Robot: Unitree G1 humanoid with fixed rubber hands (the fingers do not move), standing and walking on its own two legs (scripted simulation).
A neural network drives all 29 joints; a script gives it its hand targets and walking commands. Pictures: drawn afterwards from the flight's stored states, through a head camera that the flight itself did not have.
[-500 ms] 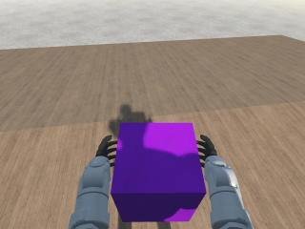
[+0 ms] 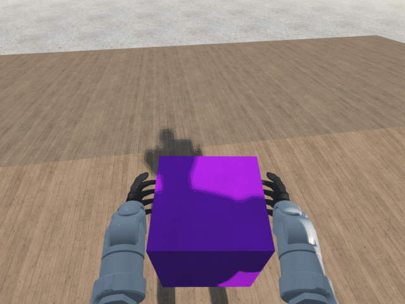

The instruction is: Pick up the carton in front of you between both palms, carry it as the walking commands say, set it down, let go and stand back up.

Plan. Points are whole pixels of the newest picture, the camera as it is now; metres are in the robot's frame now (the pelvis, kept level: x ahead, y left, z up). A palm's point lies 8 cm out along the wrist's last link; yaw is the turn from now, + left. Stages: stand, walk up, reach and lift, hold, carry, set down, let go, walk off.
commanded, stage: reach and lift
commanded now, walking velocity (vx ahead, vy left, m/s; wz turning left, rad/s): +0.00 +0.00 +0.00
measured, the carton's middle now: (207, 225) +0.30 +0.00 -0.04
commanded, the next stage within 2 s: hold in 0.44 s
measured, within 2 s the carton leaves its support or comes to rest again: neither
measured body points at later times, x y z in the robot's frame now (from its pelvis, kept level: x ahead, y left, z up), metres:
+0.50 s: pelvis +0.01 +0.00 +0.00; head -0.02 +0.00 +0.45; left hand +0.31 +0.15 +0.03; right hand +0.31 -0.15 +0.03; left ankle +0.02 +0.12 -0.74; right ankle +0.02 -0.12 -0.74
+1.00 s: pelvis -0.01 +0.00 +0.00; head -0.05 +0.00 +0.45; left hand +0.30 +0.15 +0.05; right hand +0.30 -0.15 +0.05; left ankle +0.02 +0.12 -0.74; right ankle +0.02 -0.12 -0.74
